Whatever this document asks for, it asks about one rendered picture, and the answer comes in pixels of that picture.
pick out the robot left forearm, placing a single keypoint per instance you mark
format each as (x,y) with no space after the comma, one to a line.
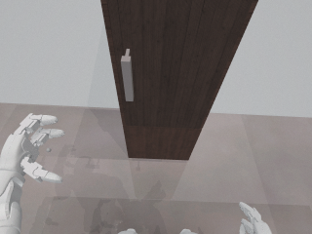
(11,183)

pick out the cupboard door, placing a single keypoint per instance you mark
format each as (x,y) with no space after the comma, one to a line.
(179,50)

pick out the right robot hand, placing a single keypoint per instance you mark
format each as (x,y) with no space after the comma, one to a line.
(255,225)

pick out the right robot shin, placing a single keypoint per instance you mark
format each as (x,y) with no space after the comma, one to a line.
(185,230)

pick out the handle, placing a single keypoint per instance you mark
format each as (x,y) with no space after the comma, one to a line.
(127,73)

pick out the left robot hand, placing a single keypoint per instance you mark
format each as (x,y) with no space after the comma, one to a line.
(17,146)

